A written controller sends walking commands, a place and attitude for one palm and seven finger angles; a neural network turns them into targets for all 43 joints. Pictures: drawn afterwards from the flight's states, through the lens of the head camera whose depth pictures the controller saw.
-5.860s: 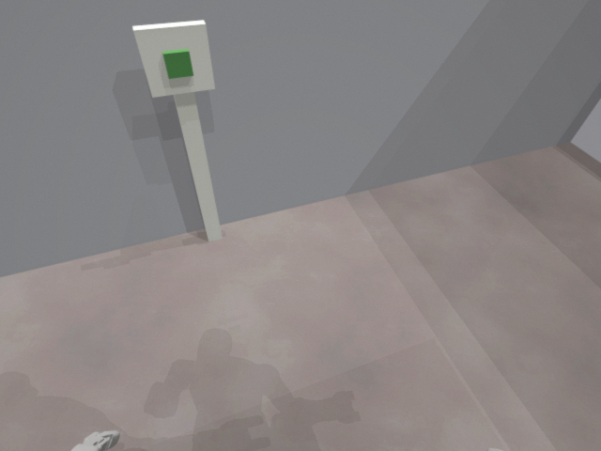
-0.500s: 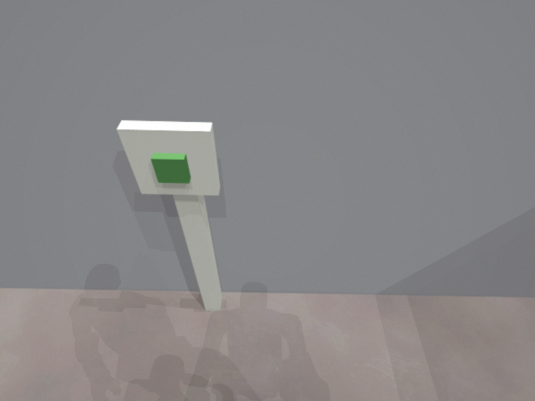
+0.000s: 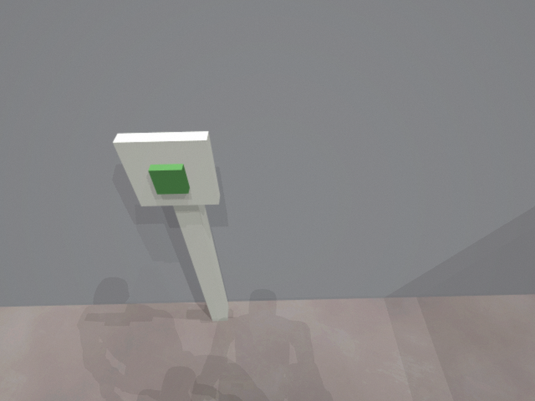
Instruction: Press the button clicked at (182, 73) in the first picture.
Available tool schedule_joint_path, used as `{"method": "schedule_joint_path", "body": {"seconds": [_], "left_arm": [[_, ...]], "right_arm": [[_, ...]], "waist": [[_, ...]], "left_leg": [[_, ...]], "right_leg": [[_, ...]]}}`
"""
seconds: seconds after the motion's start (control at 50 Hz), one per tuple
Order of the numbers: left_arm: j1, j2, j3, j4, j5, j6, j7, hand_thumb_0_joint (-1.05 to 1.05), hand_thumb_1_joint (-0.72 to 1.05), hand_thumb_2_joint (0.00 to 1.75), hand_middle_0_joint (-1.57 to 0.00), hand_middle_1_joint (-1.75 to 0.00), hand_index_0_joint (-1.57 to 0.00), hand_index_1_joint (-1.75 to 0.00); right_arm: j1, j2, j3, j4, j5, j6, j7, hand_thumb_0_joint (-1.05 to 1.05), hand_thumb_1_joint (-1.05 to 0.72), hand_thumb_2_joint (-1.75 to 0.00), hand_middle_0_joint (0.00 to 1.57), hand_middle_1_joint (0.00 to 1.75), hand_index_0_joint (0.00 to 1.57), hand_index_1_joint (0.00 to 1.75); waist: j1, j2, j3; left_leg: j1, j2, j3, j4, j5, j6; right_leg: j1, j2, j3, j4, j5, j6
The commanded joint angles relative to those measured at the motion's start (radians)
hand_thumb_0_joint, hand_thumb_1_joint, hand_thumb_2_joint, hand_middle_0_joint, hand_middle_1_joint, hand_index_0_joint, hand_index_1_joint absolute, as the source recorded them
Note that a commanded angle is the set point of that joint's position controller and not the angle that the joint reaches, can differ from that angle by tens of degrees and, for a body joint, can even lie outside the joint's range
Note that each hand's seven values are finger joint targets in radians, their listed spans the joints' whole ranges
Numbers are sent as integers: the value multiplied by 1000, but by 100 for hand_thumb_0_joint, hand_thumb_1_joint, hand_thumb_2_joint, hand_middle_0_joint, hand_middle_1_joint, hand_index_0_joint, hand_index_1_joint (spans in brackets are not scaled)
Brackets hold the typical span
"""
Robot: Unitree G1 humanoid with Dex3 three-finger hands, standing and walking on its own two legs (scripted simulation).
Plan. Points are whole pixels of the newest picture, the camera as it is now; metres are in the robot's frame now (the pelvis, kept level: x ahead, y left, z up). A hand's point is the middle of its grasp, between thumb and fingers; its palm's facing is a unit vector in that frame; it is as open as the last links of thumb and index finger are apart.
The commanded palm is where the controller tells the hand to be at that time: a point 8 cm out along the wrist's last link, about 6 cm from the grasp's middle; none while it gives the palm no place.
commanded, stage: look again from close up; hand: left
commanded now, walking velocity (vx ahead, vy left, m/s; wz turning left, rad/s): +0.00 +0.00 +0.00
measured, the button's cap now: (170, 178) +0.53 +0.23 +0.03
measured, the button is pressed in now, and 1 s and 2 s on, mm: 0 0 0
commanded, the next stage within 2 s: raise the hand and make a fist in 0.18 s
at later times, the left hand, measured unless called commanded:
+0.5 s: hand (155, 347) +0.20 +0.18 -0.01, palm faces +0.23 -0.97 -0.12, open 6.7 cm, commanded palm +0.11 +0.22 -0.06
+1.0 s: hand (168, 370) +0.18 +0.16 -0.03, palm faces -0.07 -1.00 -0.05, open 3.5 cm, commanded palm +0.13 +0.23 -0.03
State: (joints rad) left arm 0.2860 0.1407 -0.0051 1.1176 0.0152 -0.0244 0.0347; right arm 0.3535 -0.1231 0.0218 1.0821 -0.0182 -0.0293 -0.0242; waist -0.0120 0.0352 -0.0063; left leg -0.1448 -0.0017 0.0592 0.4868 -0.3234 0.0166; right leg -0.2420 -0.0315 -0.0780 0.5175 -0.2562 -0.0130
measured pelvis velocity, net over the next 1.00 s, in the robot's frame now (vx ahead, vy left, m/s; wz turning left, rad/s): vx -0.03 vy -0.02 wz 0.04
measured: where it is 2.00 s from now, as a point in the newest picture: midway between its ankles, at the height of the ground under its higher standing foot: outside the picture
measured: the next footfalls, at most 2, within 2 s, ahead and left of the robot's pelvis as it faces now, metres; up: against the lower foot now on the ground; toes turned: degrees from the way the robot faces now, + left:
none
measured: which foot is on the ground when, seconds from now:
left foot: down 0.00-1.00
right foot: down 0.00-1.00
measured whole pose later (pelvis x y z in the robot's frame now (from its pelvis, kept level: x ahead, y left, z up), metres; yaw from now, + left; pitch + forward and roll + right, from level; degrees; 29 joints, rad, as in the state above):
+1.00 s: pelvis -0.03 -0.02 -0.09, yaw +2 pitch +15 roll -2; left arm 0.38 0.22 0.14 -0.07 -0.25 -0.41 -0.34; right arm 0.17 -0.16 0.04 0.54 0.03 -0.20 -0.02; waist 0.02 0.02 -0.12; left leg -0.86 0.04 -0.03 1.19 -0.58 -0.02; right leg -0.90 -0.03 -0.15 1.12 -0.48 -0.05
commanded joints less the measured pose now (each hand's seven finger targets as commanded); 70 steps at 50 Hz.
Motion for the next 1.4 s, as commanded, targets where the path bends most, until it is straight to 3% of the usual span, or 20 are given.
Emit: {"method": "schedule_joint_path", "body": {"seconds": [0.0, 0.24, 0.26, 0.28, 0.3, 0.34, 0.36, 0.4, 0.46, 0.5, 0.56, 0.7, 0.82, 0.92, 1.0, 1.06, 1.12, 1.22, 1.32, 1.38], "left_arm": [[61, 75, 8, -27, -8, -9, 4, 0, 90, 90, -20, -30, -20, -30], [51, 88, 14, -28, -8, -6, 4, 0, 90, 90, -20, -30, -20, -30], [135, 132, 18, 11, 1, -17, 44, 0, 90, 90, -20, -30, -20, -30], [-667, 359, 146, -1554, -192, -242, 32, 0, 90, 90, -23, -33, -23, -33], [-188, 259, 107, -1282, -110, -173, 68, 0, 90, 90, -25, -36, -25, -36], [117, -32, -43, -971, -144, -27, 119, 0, 90, 90, -31, -42, -31, -42], [-23, -23, -58, -1154, -184, -52, 97, 0, 90, 90, -34, -45, -34, -45], [-7, 61, 33, -1139, -162, -151, 67, 0, 90, 90, -39, -51, -39, -51], [300, -20, 75, -919, -189, -308, -40, 0, 90, 90, -47, -60, -47, -60], [433, -17, 119, -960, -237, -455, -154, 0, 90, 90, -53, -66, -53, -66], [409, 96, 228, -980, -267, -609, -312, 0, 90, 90, -61, -75, -61, -75], [124, 173, 263, -1402, -261, -600, -233, 0, 90, 90, -81, -96, -81, -96], [4, 120, 107, -1491, -256, -655, -290, 0, 90, 90, -97, -114, -97, -114], [218, 185, 203, -1235, -286, -399, -392, 0, 90, 90, -111, -129, -111, -129], [242, 211, 303, -1397, -325, -255, -325, 0, 90, 90, -122, -141, -122, -141], [263, 184, 327, -1450, -330, -305, -220, 0, 90, 90, -130, -150, -130, -150], [193, 170, 272, -1464, -285, -405, -162, 0, 90, 90, -130, -150, -130, -150], [126, 137, 141, -1389, -248, -481, -230, 0, 90, 90, -130, -150, -130, -150], [148, 255, 266, -1430, -280, -427, -274, 0, 90, 90, -130, -150, -130, -150], [170, 227, 292, -1481, -305, -403, -233, 0, 90, 90, -130, -150, -130, -150]], "right_arm": [[70, -88, -10, -20, 3, -11, -9, 0, -90, -90, 20, 30, 20, 30], [44, -94, -11, 10, 4, -9, -11, 0, -90, -90, 20, 30, 20, 30], [-62, -143, -29, -52, 18, -13, -3, 0, -90, -90, 20, 30, 20, 30], [-86, -325, -55, -400, 65, -175, -42, 0, -90, -90, 20, 30, 20, 30], [-165, -218, -25, -350, 43, -262, -73, 0, -90, -90, 20, 30, 20, 30], [-123, -177, -42, -273, 65, -285, -63, 0, -90, -90, 20, 30, 20, 30], [-166, -221, -43, -351, 75, -296, -60, 0, -90, -90, 20, 30, 20, 30], [-161, -256, -72, -401, 45, -318, -60, 0, -90, -90, 20, 30, 20, 30], [-191, -237, -96, -494, 26, -320, -28, 0, -90, -90, 20, 30, 20, 30], [-220, -235, -114, -552, 23, -314, 7, 0, -90, -90, 20, 30, 20, 30], [-257, -246, -126, -639, 26, -290, 46, 0, -90, -90, 20, 30, 20, 30], [-206, -210, -117, -748, 29, -235, 15, 0, -90, -90, 20, 30, 20, 30], [-158, -237, -81, -684, 19, -256, -10, 0, -90, -90, 20, 30, 20, 30], [-192, -239, -85, -708, 61, -233, -29, 0, -90, -90, 20, 30, 20, 30], [-232, -203, -79, -766, 68, -203, -33, 0, -90, -90, 20, 30, 20, 30], [-214, -176, -75, -748, 55, -202, -32, 0, -90, -90, 20, 30, 20, 30], [-195, -189, -71, -729, 39, -213, -25, 0, -90, -90, 20, 30, 20, 30], [-153, -241, -68, -715, 42, -245, -23, 0, -90, -90, 20, 30, 20, 30], [-137, -252, -76, -730, 56, -254, -42, 0, -90, -90, 20, 30, 20, 30], [-142, -228, -73, -732, 55, -245, -42, 0, -90, -90, 20, 30, 20, 30]], "waist": [[14, -54, 120], [16, -19, 73], [56, -172, 82], [-65, 110, -429], [23, 261, -389], [-10, 136, -131], [-18, 50, 2], [-48, -139, 19], [31, -349, 24], [78, -328, -69], [90, -88, -166], [43, 110, -353], [-79, 30, -335], [-4, -79, -322], [63, -64, -407], [74, -50, -358], [32, -32, -260], [-41, -22, -199], [14, 26, -339], [33, 57, -346]], "left_leg": [[-133, 101, -105, -139, 179, 21], [-71, 103, -91, -135, 255, 17], [-133, 124, -48, 59, 340, -8], [98, 11, -69, -57, 408, 9], [146, 37, -40, -80, 546, -2], [-42, 45, -66, -75, 342, -28], [-115, 38, -95, -64, 249, -18], [-198, 11, -93, 20, 143, 1], [-402, -8, -69, 160, 51, -9], [-500, -23, -43, 245, 61, -24], [-579, -49, -8, 378, 79, -37], [-617, -23, -29, 502, 66, 0], [-629, 14, -91, 592, 81, 20], [-716, -2, -88, 523, 0, 13], [-655, -15, -78, 444, 63, 7], [-636, -4, -85, 421, 95, -3], [-641, 4, -91, 418, 43, 1], [-644, 1, -97, 429, -95, 8], [-570, -4, -93, 392, -7, 6], [-512, -1, -93, 369, 112, -4]], "right_leg": [[53, -78, 98, -85, 138, -37], [100, -86, 92, -86, 222, -34], [85, -133, 132, -66, 656, -12], [148, -37, 106, -9, 457, -25], [123, 8, 77, 14, 226, -47], [-20, 4, 11, 4, 68, -14], [-52, -4, 3, -15, 81, -8], [-153, 6, -12, -11, -5, -1], [-275, 9, -14, 99, -128, 4], [-252, 12, 2, 200, -50, -3], [-259, -9, 56, 324, 73, -25], [-336, -4, 140, 387, -1, -18], [-472, 22, 94, 435, 15, -15], [-347, 17, 104, 353, -124, 1], [-217, -2, 85, 339, -52, 8], [-233, 13, 56, 359, -3, -5], [-350, 22, 29, 368, -87, -9], [-468, 18, 35, 340, -248, -7], [-336, 19, 36, 329, -149, -11], [-293, 23, 5, 346, -2, -13]]}}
